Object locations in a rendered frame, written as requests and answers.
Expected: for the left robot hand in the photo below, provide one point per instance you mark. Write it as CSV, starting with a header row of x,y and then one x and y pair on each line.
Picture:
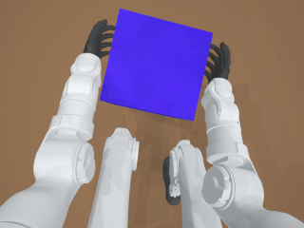
x,y
94,43

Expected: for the right robot forearm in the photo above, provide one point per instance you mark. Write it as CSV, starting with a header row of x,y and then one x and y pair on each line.
x,y
225,144

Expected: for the carton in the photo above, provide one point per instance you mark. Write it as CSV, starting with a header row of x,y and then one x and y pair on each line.
x,y
156,66

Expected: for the robot right upper arm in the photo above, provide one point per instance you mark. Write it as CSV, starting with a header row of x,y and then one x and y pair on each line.
x,y
237,196

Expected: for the robot shin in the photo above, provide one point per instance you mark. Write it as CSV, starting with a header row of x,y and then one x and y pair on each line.
x,y
174,187
118,130

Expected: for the left robot forearm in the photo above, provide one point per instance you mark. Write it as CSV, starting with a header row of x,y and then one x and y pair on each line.
x,y
74,119

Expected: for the robot left shin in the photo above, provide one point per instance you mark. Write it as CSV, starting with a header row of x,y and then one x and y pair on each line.
x,y
118,130

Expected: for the robot left upper arm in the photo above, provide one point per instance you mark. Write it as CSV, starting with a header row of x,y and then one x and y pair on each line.
x,y
61,167

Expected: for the robot right shin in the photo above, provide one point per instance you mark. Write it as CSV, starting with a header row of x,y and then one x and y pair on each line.
x,y
174,187

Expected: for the right robot hand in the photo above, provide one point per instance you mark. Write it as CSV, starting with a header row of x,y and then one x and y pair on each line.
x,y
221,67

